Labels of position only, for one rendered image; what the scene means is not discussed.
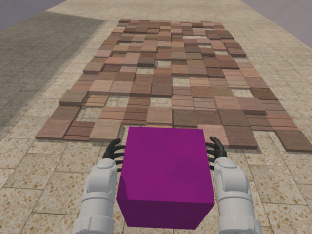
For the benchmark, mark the right robot forearm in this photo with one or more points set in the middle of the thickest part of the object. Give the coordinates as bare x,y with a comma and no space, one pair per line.
236,209

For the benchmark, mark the carton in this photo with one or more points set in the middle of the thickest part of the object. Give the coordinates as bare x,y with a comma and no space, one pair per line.
165,180

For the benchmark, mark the robot left hand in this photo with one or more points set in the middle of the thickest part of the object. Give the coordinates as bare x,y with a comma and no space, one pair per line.
109,153

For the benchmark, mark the robot right hand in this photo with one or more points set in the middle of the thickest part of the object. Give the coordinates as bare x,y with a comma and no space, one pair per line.
219,150

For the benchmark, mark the left robot forearm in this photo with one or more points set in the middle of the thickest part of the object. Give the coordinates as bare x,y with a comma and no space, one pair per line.
98,198

